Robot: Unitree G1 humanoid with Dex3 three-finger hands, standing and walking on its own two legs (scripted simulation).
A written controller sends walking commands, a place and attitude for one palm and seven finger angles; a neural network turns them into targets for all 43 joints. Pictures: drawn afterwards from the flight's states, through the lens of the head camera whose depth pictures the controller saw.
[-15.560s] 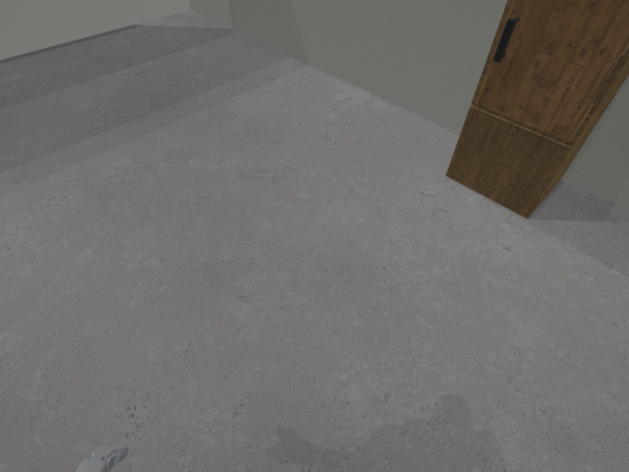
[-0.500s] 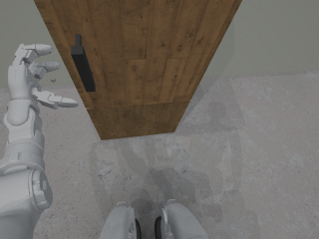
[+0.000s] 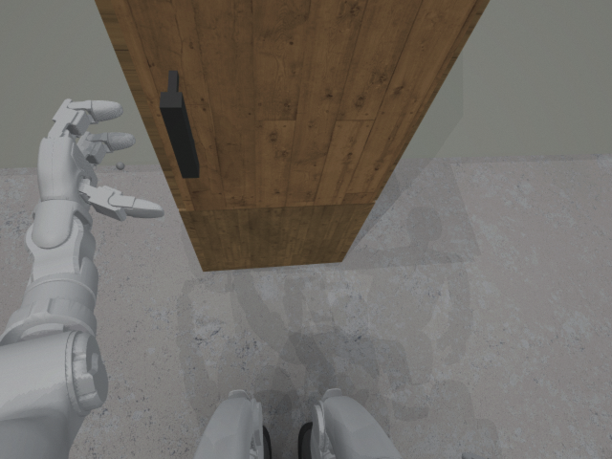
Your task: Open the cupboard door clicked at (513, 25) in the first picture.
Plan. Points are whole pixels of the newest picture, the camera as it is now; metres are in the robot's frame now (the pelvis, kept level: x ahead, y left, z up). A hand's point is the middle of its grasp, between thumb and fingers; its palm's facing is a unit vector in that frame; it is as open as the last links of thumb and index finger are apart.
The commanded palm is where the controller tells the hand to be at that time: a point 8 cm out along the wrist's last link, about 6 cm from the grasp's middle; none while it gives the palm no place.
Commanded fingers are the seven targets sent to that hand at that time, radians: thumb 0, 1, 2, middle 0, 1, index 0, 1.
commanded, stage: move the hooked fingers beside the handle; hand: left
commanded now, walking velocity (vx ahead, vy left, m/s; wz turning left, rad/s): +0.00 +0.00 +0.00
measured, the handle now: (182, 127) +0.54 +0.15 +0.04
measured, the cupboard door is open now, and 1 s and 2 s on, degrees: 0 0 0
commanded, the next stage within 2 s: slide the fingers in behind the handle in 0.08 s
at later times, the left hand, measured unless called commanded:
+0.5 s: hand (141, 158) +0.49 +0.19 +0.04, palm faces +0.07 -1.00 +0.01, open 14.0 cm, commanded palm +0.46 +0.22 +0.04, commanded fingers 0.00 -0.50 0.30 -0.30 -1.20 -0.30 -1.20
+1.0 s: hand (170, 165) +0.48 +0.16 +0.03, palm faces +0.09 -1.00 +0.00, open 14.0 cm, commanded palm +0.46 +0.19 +0.04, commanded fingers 0.00 -0.50 0.30 -0.30 -1.20 -0.30 -1.20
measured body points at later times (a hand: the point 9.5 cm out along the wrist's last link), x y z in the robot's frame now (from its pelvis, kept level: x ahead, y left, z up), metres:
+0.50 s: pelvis +0.00 +0.00 +0.00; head +0.14 +0.04 +0.43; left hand +0.48 +0.25 +0.04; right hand +0.02 -0.26 -0.11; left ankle +0.02 +0.05 -0.64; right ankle +0.01 -0.09 -0.64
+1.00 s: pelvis +0.00 +0.00 +0.00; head +0.13 +0.02 +0.43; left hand +0.47 +0.21 +0.03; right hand +0.03 -0.27 -0.12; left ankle +0.02 +0.05 -0.64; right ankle +0.01 -0.09 -0.64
